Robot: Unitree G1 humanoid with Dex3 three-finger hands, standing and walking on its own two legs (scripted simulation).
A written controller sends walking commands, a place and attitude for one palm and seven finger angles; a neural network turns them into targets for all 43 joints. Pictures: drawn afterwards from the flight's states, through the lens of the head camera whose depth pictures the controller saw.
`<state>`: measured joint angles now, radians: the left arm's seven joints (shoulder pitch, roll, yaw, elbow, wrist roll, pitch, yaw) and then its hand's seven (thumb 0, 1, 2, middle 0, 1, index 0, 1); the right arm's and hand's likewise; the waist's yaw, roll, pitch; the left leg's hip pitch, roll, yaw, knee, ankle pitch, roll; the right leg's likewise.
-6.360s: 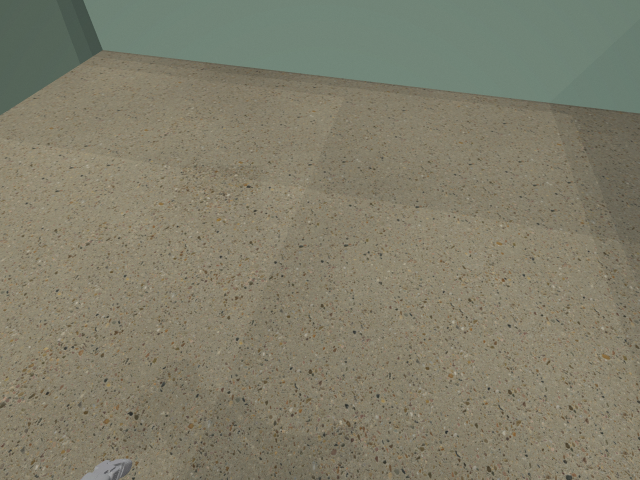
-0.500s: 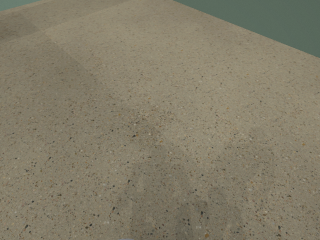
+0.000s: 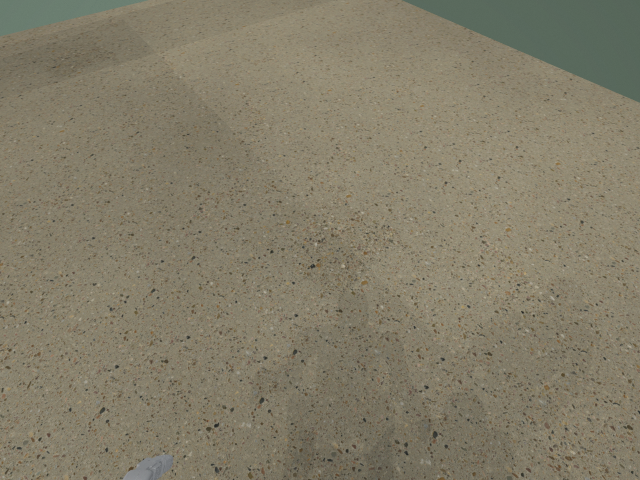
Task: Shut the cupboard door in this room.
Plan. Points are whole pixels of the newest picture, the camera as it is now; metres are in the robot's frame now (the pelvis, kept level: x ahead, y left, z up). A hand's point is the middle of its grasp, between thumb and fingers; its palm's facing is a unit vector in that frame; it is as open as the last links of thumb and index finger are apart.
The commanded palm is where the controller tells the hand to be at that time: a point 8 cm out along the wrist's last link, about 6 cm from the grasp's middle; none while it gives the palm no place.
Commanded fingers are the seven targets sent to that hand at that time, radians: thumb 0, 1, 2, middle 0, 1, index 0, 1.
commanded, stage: turn or walk to find it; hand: left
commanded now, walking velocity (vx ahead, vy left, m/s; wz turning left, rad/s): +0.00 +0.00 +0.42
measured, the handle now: out of the picture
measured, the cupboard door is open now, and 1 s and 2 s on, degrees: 85 85 85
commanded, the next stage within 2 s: none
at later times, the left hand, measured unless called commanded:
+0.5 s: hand out of the picture -0.05 +0.19 -0.17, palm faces +0.28 -0.93 -0.24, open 7.4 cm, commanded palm none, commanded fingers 0.00 0.90 0.90 -0.20 -0.30 -0.20 -0.30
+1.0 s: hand out of the picture -0.02 +0.22 -0.15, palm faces +0.41 -0.87 -0.27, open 7.4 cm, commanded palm none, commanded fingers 0.00 0.90 0.90 -0.20 -0.30 -0.20 -0.30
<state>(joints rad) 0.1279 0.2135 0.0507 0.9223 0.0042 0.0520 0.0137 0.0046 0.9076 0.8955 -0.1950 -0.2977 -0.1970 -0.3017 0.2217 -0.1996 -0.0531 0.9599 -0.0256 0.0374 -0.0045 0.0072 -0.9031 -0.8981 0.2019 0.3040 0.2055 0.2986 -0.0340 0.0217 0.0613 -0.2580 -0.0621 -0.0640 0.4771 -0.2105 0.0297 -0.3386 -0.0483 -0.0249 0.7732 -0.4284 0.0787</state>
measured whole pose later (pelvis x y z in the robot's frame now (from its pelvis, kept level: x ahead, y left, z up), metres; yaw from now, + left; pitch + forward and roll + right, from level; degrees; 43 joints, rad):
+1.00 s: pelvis -0.05 -0.01 +0.00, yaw +24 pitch -1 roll +1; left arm 0.12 0.21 0.04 0.91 0.00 0.04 0.01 0.00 0.91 0.90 -0.20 -0.30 -0.20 -0.30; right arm 0.23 -0.21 -0.06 0.97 -0.02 0.04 0.00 0.01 -0.90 -0.90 0.20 0.30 0.21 0.30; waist -0.03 0.03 0.06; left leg -0.25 -0.05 -0.06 0.51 -0.23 0.01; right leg -0.31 -0.05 -0.04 0.69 -0.38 0.08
